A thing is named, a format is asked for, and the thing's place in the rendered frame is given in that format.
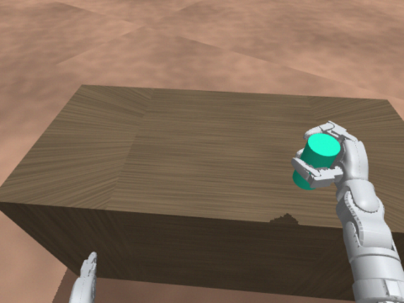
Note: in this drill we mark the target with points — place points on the can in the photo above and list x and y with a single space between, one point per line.
320 151

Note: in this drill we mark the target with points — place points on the right robot arm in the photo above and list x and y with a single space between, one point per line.
377 271

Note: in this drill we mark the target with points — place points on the right robot hand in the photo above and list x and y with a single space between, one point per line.
350 163

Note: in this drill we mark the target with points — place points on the left robot hand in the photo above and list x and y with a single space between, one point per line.
84 290

